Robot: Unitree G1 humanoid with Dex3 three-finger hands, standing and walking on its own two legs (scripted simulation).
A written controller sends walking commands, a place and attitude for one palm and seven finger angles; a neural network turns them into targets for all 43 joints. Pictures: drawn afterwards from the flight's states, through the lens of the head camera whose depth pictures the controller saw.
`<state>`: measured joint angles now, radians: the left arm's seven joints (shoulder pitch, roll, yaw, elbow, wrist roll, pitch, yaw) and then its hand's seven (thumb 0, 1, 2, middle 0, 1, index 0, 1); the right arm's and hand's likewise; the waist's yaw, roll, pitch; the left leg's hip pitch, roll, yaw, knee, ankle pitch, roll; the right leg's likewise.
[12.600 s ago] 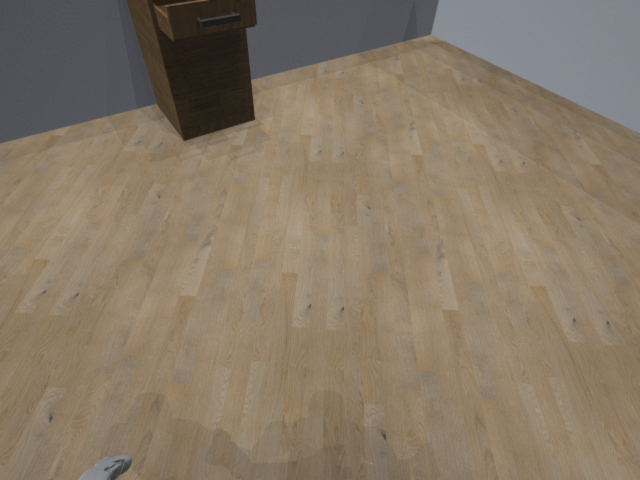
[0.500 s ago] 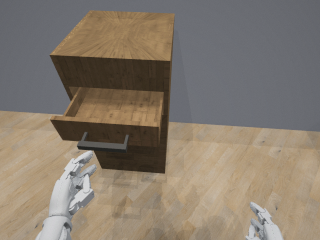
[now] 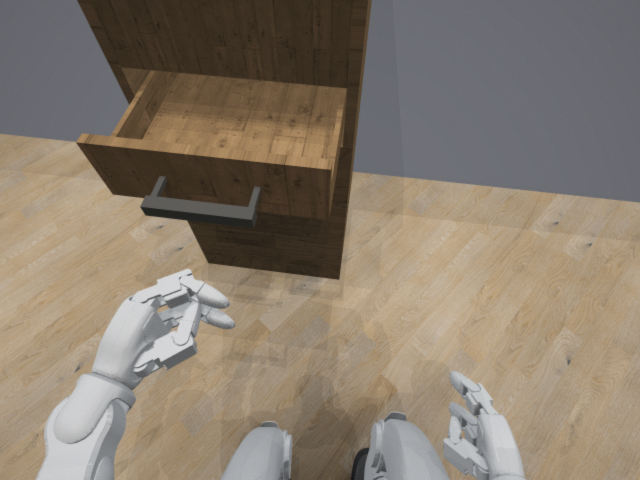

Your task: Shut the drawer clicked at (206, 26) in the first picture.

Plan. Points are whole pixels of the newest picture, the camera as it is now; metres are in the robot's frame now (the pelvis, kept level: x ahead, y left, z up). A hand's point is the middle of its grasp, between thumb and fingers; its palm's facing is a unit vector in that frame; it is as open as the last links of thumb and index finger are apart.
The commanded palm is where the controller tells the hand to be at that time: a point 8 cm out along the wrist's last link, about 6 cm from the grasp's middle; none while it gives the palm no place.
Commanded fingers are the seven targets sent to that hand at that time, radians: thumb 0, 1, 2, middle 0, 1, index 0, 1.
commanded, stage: raise the hand and make a fist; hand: left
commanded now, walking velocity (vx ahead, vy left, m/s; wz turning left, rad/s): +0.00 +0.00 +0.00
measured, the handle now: (204, 200) +0.51 +0.21 -0.02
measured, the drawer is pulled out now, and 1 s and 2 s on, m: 0.18 0.18 0.18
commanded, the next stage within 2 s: bring the fist close to the handle in 1.14 s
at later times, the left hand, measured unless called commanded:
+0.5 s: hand (159, 303) +0.29 +0.19 +0.08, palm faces -0.10 -0.99 -0.04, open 3.1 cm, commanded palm +0.27 +0.25 +0.08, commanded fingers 0.00 0.90 0.90 -1.40 -1.60 -1.40 -1.60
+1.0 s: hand (164, 302) +0.29 +0.19 +0.07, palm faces -0.15 -0.99 -0.03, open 3.3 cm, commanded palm +0.28 +0.25 +0.08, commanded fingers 0.00 0.90 0.90 -1.40 -1.60 -1.40 -1.60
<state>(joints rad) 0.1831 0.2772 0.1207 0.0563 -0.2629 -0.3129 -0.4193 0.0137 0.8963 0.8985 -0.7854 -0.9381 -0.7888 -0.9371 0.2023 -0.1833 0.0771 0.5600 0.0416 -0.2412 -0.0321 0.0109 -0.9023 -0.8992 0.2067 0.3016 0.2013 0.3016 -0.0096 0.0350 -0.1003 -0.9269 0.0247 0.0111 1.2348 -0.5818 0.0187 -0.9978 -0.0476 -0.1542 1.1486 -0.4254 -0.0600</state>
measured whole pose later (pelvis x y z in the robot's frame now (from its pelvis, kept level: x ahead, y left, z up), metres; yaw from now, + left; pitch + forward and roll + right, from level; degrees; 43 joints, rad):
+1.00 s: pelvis +0.04 +0.03 +0.03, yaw +0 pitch +15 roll -2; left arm 0.25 0.26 0.12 0.03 -0.23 -0.29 -0.29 0.02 0.90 0.90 -1.40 -1.60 -1.40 -1.60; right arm 0.27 -0.25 0.03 0.50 0.03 -0.18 -0.02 0.01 -0.90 -0.90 0.20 0.30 0.20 0.30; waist -0.03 0.02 -0.13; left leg -0.75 0.00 0.03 1.04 -0.56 0.05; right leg -0.82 -0.04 -0.12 0.97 -0.41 -0.01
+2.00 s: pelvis +0.01 +0.01 -0.01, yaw -1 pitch +23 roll -1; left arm -0.16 0.28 0.21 0.46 -0.22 -0.44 -0.32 0.02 0.90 0.90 -1.40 -1.60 -1.40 -1.60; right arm 0.23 -0.26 0.02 0.56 0.01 -0.15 -0.01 0.01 -0.90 -0.90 0.20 0.30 0.20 0.30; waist -0.06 0.00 -0.15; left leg -1.07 0.02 0.04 1.29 -0.62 0.04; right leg -1.16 -0.05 -0.11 1.21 -0.45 -0.04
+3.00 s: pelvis +0.01 +0.01 -0.04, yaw -1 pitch +26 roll -2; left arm -0.44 0.31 0.22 0.66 -0.15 -0.47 -0.26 0.02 0.89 0.90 -1.40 -1.60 -1.40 -1.60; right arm 0.20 -0.27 0.03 0.57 0.00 -0.07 -0.01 0.00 -0.91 -0.90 0.20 0.30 0.20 0.30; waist -0.09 0.01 -0.16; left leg -1.21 0.01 0.03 1.38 -0.64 0.04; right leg -1.29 -0.05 -0.12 1.30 -0.47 -0.04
